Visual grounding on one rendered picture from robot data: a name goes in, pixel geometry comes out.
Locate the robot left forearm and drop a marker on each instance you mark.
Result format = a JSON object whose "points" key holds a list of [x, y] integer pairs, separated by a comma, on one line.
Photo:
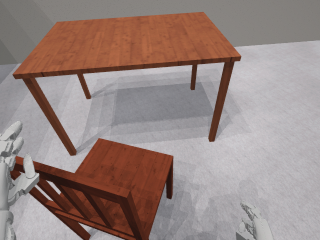
{"points": [[6, 230]]}

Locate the table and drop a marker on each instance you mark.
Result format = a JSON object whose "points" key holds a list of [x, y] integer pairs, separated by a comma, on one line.
{"points": [[127, 43]]}

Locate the right robot hand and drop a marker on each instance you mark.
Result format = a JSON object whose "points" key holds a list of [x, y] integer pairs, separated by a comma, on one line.
{"points": [[258, 229]]}

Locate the left robot hand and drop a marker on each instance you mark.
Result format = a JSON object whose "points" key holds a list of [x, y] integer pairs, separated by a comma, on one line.
{"points": [[9, 149]]}

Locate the chair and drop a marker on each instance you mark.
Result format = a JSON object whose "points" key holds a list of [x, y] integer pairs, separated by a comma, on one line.
{"points": [[116, 189]]}

